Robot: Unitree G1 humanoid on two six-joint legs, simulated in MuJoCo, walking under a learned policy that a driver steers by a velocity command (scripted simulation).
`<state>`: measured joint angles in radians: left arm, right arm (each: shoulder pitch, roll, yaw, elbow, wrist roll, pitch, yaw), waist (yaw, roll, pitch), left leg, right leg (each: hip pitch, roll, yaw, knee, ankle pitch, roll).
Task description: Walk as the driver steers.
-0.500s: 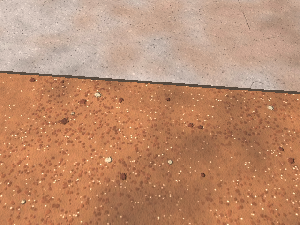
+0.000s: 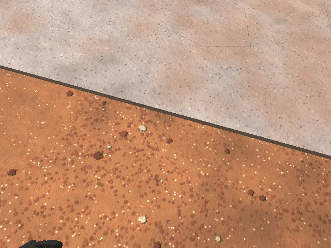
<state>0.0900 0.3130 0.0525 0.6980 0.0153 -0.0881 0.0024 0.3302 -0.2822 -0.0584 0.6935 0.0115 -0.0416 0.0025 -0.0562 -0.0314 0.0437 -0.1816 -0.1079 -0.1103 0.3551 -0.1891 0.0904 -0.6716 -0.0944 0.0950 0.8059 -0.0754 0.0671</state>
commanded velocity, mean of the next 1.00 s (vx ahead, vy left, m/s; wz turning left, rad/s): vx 0.22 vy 0.00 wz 0.60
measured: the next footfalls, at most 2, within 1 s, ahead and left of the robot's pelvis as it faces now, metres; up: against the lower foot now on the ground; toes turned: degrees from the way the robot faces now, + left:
right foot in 0.20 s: +0.29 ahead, -0.14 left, +0.00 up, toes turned +11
left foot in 0.66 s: +0.36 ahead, +0.13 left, +0.00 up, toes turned +25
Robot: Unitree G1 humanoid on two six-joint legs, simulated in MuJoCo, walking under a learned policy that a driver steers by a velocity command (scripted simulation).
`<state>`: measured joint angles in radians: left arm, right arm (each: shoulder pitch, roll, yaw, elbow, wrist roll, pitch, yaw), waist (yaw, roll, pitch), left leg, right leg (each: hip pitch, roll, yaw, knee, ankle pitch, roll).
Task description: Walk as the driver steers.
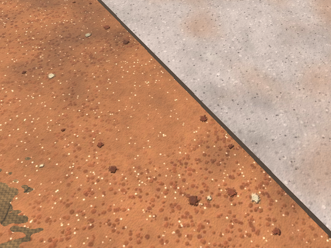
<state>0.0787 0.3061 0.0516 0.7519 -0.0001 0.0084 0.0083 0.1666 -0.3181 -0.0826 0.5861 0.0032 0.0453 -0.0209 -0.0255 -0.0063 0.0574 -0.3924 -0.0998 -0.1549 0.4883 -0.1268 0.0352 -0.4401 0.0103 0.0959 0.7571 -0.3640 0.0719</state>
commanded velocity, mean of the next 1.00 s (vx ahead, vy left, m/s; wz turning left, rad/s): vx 0.13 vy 0.00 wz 0.56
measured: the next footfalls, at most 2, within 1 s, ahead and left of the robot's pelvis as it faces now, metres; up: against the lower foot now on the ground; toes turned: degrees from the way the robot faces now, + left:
right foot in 0.08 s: +0.07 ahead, -0.14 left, +0.00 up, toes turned +7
left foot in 0.50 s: +0.00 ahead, +0.12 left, +0.00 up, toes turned +20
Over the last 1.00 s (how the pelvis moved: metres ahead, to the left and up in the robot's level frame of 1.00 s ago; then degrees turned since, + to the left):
0.32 -0.01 -0.01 36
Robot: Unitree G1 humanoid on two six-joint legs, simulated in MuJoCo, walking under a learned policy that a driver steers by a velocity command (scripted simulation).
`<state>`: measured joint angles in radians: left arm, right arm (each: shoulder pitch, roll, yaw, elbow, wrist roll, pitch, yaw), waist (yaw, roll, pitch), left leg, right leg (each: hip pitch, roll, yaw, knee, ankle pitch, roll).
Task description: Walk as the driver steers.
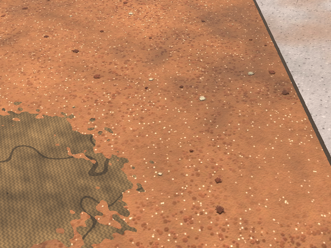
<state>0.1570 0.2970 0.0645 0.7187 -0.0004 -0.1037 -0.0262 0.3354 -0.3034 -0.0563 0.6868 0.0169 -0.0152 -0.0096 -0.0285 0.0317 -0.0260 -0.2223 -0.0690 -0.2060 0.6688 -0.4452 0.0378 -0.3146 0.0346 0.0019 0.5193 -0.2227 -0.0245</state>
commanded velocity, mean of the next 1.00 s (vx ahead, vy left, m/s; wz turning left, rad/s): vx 0.14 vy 0.00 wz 0.06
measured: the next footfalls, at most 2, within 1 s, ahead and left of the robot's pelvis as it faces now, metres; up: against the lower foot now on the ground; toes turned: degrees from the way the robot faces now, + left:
left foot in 0.34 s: +0.24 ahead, +0.12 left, +0.00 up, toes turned +0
right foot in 0.70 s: +0.25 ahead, -0.12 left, +0.00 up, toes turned +0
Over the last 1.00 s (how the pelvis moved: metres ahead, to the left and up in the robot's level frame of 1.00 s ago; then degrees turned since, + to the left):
0.09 0.03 0.00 33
